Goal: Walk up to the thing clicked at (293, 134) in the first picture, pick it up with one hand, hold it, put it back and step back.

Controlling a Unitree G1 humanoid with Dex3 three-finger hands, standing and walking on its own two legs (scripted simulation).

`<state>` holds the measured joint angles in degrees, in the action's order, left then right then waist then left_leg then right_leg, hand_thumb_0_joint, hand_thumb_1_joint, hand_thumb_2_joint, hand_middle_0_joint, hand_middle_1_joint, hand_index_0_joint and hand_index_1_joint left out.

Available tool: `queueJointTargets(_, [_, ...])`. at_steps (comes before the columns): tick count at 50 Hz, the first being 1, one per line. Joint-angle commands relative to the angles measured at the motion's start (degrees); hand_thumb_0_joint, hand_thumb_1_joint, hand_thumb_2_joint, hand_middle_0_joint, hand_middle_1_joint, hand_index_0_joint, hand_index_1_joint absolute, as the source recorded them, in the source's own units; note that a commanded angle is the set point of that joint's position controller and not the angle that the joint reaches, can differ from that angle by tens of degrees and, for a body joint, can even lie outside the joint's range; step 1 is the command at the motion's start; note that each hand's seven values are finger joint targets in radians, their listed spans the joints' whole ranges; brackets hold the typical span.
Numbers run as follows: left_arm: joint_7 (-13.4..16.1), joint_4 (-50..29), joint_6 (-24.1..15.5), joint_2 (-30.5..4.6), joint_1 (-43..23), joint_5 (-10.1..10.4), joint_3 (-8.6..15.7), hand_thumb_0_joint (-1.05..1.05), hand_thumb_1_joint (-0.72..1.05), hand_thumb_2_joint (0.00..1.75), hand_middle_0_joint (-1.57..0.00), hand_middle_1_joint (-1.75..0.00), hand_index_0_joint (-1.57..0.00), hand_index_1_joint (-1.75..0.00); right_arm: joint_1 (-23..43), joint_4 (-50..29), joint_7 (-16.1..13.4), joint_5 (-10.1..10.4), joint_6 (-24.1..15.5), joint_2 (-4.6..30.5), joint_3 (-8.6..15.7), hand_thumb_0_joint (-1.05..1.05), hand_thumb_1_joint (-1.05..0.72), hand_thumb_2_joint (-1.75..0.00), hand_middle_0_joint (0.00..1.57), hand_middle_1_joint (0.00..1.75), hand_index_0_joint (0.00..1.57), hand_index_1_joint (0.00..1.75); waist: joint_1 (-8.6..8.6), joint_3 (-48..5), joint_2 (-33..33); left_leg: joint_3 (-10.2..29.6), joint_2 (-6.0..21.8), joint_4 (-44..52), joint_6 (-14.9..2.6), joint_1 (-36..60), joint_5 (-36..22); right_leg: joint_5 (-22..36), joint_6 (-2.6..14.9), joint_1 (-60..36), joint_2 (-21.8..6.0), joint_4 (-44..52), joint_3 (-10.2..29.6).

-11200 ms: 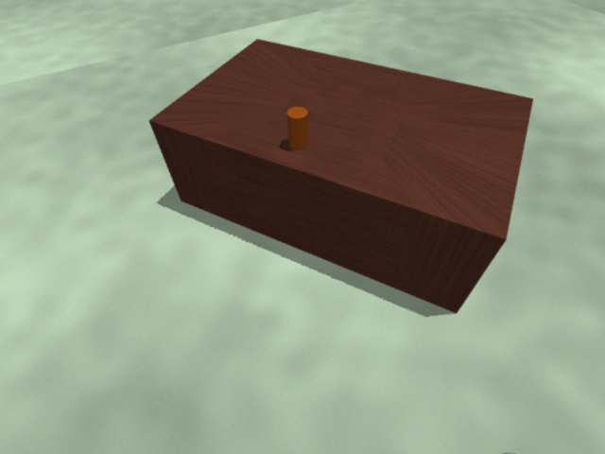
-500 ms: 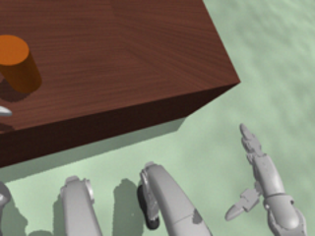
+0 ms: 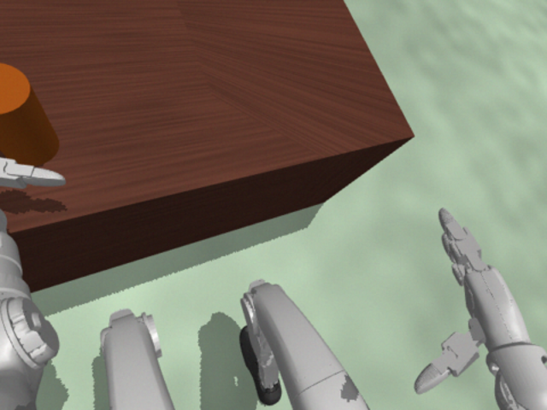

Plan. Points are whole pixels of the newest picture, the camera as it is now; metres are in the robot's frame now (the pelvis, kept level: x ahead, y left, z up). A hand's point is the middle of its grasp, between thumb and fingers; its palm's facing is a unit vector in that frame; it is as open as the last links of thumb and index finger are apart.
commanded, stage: close in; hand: left
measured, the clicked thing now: (14, 120) +0.54 +0.22 -0.04
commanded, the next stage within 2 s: close in 0.14 s
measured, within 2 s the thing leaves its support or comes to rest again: leaves its support in 1.42 s
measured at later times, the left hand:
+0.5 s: hand (14, 130) +0.52 +0.22 -0.04, palm faces +0.25 -0.97 -0.02, open 16.8 cm
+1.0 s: hand (3, 116) +0.54 +0.23 -0.04, palm faces +0.24 -0.97 -0.02, open 11.0 cm
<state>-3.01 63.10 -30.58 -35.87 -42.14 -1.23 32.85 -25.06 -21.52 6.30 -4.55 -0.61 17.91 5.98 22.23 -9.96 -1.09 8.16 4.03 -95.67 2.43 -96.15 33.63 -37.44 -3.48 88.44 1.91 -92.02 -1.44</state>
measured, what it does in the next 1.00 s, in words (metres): stands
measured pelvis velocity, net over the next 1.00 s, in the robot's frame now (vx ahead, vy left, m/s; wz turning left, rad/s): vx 0.00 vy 0.01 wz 0.00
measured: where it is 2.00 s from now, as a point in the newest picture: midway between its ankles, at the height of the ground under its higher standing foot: (209, 394)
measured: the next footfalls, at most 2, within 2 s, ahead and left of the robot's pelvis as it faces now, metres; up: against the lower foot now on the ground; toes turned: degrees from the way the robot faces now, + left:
none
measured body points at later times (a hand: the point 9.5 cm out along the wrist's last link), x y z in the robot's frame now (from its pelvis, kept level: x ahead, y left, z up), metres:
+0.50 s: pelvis +0.00 +0.00 +0.01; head +0.20 +0.09 +0.40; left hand +0.50 +0.27 -0.04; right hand +0.19 -0.25 +0.12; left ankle +0.06 +0.14 -0.52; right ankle +0.05 -0.16 -0.52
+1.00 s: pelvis +0.00 +0.01 +0.00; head +0.20 +0.11 +0.39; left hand +0.53 +0.28 -0.04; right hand +0.18 -0.24 +0.13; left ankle +0.06 +0.14 -0.52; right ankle +0.05 -0.15 -0.52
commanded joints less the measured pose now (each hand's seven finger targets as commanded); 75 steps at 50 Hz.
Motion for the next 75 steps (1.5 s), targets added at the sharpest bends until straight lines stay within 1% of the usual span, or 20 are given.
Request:
queueJointTargets(1, [1.76,-9.81,-5.31,-10.35,-17.75,0.64,-0.13,0.0,-0.59,0.04,-0.06,-0.07,-0.07,-0.06,-2.86,-11.3,-1.52,0.36,-2.81,10.73,8.95,0.0,0.53,-0.05,0.05,0.05,0.05,0.05,-0.9,-30.18,17.86,-2.76,-1.42,11.02,-3.0,31.83,-13.1,15.89,4.15,-11.25,1.23,10.92,-2.27])
queueJointTargets(5, [1.42,-7.79,-5.36,-8.81,-15.78,-0.37,-1.85,0.0,-0.6,0.04,-0.07,-0.08,-0.09,-0.07,-4.29,-13.61,-1.42,0.47,-2.41,11.05,9.31,0.0,0.52,-0.05,0.05,0.05,0.05,0.05,-0.76,-32.68,18.28,-3.03,-1.5,11.42,-2.92,34.51,-15.65,18.13,4.23,-12.06,1.19,11.13,-2.32])
queueJointTargets(10, [2.57,-16.98,-6.28,-11.55,-19.55,-0.19,-0.18,0.0,-0.59,0.05,-0.07,-0.07,-0.08,-0.07,-5.77,-13.04,-0.99,0.59,-1.64,11.23,10.72,0.0,0.52,-0.05,0.05,0.05,0.05,0.05,-2.48,-36.54,23.37,-3.27,-1.55,11.82,-2.24,40.25,-19.24,19.67,4.65,-12.67,1.15,10.52,-2.36])
queueJointTargets(14, [2.77,-8.92,-5.97,-3.33,-15.58,-0.64,-4.99,0.0,-0.58,0.03,-0.18,-0.11,-0.17,-0.11,-4.6,-8.93,-0.61,0.42,-1.42,9.36,9.44,0.0,0.52,-0.05,0.05,0.05,0.05,0.05,-1.18,-27.85,21.48,-3.48,-1.47,12.58,-2.32,36.29,-16.62,17.99,4.56,-10.16,1.06,11.6,-2.49])
queueJointTargets(19, [4.83,-14.59,-8.03,-12.51,-21.22,-1.87,-1.27,0.0,-0.61,0.07,-0.33,-0.21,-0.33,-0.21,-3.56,-13.95,-0.27,0.12,-1.27,9.47,7.44,0.0,0.52,-0.05,0.05,0.05,0.05,0.05,-1.59,-31.87,21.29,-3.55,-1.48,11.13,-2.65,35.95,-18.52,20.06,4.28,-13.13,0.99,11.42,-1.46])
queueJointTargets(23, [4.19,-6.42,-8.63,-8.11,-19.4,-0.74,-2.89,0.0,-0.59,0.13,-0.39,-0.27,-0.39,-0.27,-2.25,-11.61,-0.69,0.14,-1.07,10.3,9.6,0.0,0.51,-0.05,0.05,0.05,0.05,0.05,0.49,-28.81,19.21,-3.16,-1.5,11.06,-2.94,33.15,-14.65,17.42,4.04,-11.95,0.96,11.55,-1.04])
queueJointTargets(26, [2.98,-5.07,-8.39,-12.79,-20.03,-2.01,-2.08,0.0,-0.55,0.16,-0.46,-0.32,-0.47,-0.32,-3.0,-13.83,-0.83,0.27,-0.96,11.25,9.1,0.0,0.51,-0.05,0.05,0.05,0.05,0.05,0.52,-30.83,19.54,-2.77,-1.18,11.15,-2.67,35.12,-16.37,18.28,4.24,-10.53,1.12,10.89,-1.99])
queueJointTargets(29, [2.25,-5.67,-7.96,-12.24,-23.23,-1.74,-2.54,0.0,-0.52,0.23,-0.53,-0.41,-0.54,-0.4,-4.32,-17.23,-0.43,0.33,-0.82,11.0,8.18,0.0,0.51,-0.05,0.05,0.05,0.05,0.05,1.47,-32.87,21.48,-2.69,-1.26,11.06,-2.33,37.29,-18.73,20.32,4.31,-11.43,1.08,10.67,-1.98])
queueJointTargets(32, [2.85,-7.58,-7.54,-15.93,-25.85,-1.52,0.06,0.0,-0.45,0.29,-0.59,-0.47,-0.6,-0.46,-4.87,-14.23,-0.37,0.36,-0.54,11.81,9.96,0.0,0.5,-0.05,0.05,0.05,0.05,0.05,0.73,-32.02,24.03,-2.74,-1.25,10.78,-2.27,37.48,-18.06,19.06,4.43,-9.96,1.07,10.32,-1.83])
queueJointTargets(34, [2.78,-3.66,-7.01,-12.6,-24.26,-1.97,-1.74,0.0,-0.44,0.33,-0.63,-0.5,-0.63,-0.5,-3.66,-14.69,-0.08,0.23,-0.54,11.46,9.52,0.0,0.5,-0.05,0.05,0.05,0.05,0.05,1.68,-30.04,23.45,-2.5,-1.17,10.93,-2.27,36.53,-16.77,17.81,4.56,-8.33,1.12,10.09,-2.33])
queueJointTargets(40, [2.97,-2.12,-6.47,-13.78,-24.58,-3.21,-2.0,0.0,-0.35,0.45,-0.76,-0.64,-0.77,-0.64,-2.87,-17.76,-0.05,0.2,-0.71,12.2,9.05,0.0,0.5,-0.05,0.05,0.05,0.05,0.05,1.6,-30.29,23.15,-2.57,-1.12,11.56,-2.09,36.08,-14.86,16.51,4.45,-9.11,1.16,10.68,-2.28])
queueJointTargets(46, [3.59,-12.69,-5.92,-19.99,-29.57,-3.47,0.56,0.0,-0.22,0.63,-0.95,-0.84,-0.96,-0.84,-4.67,-16.81,-0.2,0.26,0.16,12.62,10.59,0.0,0.51,-0.05,0.05,0.05,0.05,0.05,0.89,-35.28,29.08,-2.66,-0.95,11.49,-1.74,41.65,-18.22,17.94,4.71,-9.84,1.25,10.11,-2.14])
queueJointTargets(50, [2.83,-1.97,-4.18,-9.92,-23.64,-2.47,-4.24,0.0,-0.13,0.73,-1.06,-0.95,-1.06,-0.96,-2.91,-13.95,-0.19,0.54,-0.46,11.65,9.8,0.0,0.5,-0.05,0.05,0.05,0.05,0.05,2.8,-27.63,23.97,-2.6,-0.9,11.22,-2.31,36.95,-16.86,17.99,4.37,-7.78,1.35,10.94,-2.68])
queueJointTargets(53, [3.53,-6.0,-5.03,-14.18,-26.51,-3.55,-2.73,0.0,-0.05,0.8,-1.13,-1.03,-1.13,-1.03,-3.49,-16.29,-0.02,0.39,-0.45,11.78,8.49,0.0,0.51,-0.05,0.05,0.05,0.05,0.05,1.8,-28.61,24.51,-2.45,-0.86,12.4,-1.85,37.51,-15.72,16.89,4.58,-7.58,1.23,10.9,-3.03])
queueJointTargets(57, [4.28,-5.43,-5.32,-14.09,-25.97,-4.7,-2.82,0.0,0.12,1.08,-1.19,-1.22,-1.18,-1.25,-3.65,-17.41,0.17,0.21,-0.23,12.17,9.5,0.0,0.52,-0.06,0.05,0.05,0.05,0.05,1.98,-30.2,25.04,-2.15,-0.75,12.34,-1.62,39.16,-17.08,17.37,4.81,-8.07,1.27,10.34,-3.12])
queueJointTargets(60, [4.53,-5.88,-5.13,-13.04,-26.21,-3.34,-2.16,0.0,0.14,1.18,-1.21,-1.27,-1.2,-1.3,-4.31,-15.73,-0.01,0.14,-0.24,12.71,10.84,0.0,0.52,-0.06,0.05,0.05,0.05,0.05,2.32,-31.4,25.18,-2.54,-1.01,11.82,-2.07,39.72,-17.68,18.47,4.54,-9.11,1.22,10.99,-2.73])
queueJointTargets(63, [4.4,-11.25,-5.25,-15.54,-28.2,-2.71,-0.8,0.0,0.14,1.23,-1.25,-1.32,-1.24,-1.34,-4.05,-16.36,0.22,0.36,-0.58,12.09,9.82,0.0,0.53,-0.06,0.05,0.05,0.05,0.05,1.02,-34.59,26.41,-2.61,-0.98,11.85,-2.03,41.78,-19.48,19.47,4.48,-10.43,1.23,10.99,-2.65])
queueJointTargets(68, [4.85,-12.26,-4.85,-12.89,-31.23,-3.04,-3.33,0.0,0.06,1.29,-1.33,-1.42,-1.32,-1.45,-2.38,-15.52,-0.06,-0.15,-0.45,11.38,8.77,0.0,0.52,-0.06,0.05,0.05,0.05,0.05,0.97,-35.73,28.53,-2.62,-1.0,13.18,-1.65,43.91,-18.74,18.61,4.61,-11.19,1.11,11.65,-2.47])
queueJointTargets(70, [5.49,-16.27,-4.81,-16.56,-33.53,-3.16,-2.06,0.0,0.05,1.29,-1.33,-1.42,-1.32,-1.45,-2.01,-13.42,-0.57,-0.25,-0.05,11.95,9.36,0.0,0.51,-0.06,0.05,0.05,0.05,0.05,-0.21,-36.47,31.09,-2.8,-1.08,13.96,-1.47,45.74,-17.86,17.64,4.65,-11.77,1.01,12.03,-2.07])
queueJointTargets(75, [5.8,-17.16,-3.74,-15.87,-33.12,-2.72,-2.72,0.0,0.03,1.31,-1.33,-1.44,-1.32,-1.47,-1.87,-11.69,-1.08,-0.29,0.61,11.42,8.42,0.0,0.52,-0.06,0.05,0.05,0.05,0.05,-1.01,-36.95,29.9,-3.19,-0.97,14.78,-1.6,47.57,-20.75,19.61,4.55,-13.67,1.11,13.5,-2.09])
